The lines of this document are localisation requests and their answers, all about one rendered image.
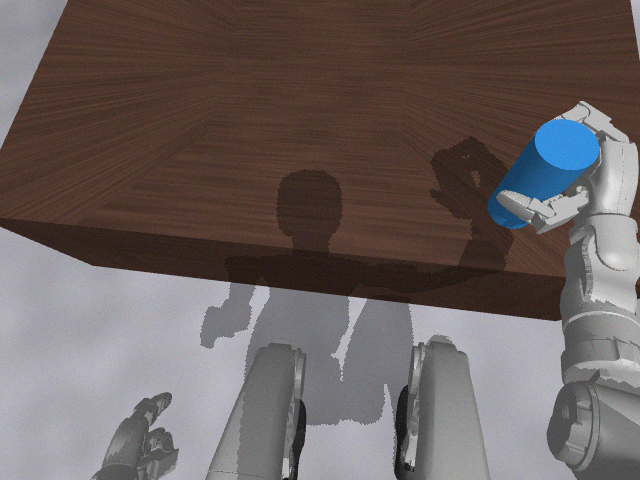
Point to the left robot foot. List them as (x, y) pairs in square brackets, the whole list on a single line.
[(298, 442)]

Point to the right robot foot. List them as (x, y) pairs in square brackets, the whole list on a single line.
[(402, 470)]

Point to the right robot hand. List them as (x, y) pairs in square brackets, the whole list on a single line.
[(609, 185)]

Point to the left robot hand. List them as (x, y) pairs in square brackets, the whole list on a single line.
[(133, 445)]

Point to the right robot arm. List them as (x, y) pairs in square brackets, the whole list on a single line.
[(595, 425)]

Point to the left robot arm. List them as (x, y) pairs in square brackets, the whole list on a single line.
[(116, 472)]

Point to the can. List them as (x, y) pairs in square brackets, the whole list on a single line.
[(559, 152)]

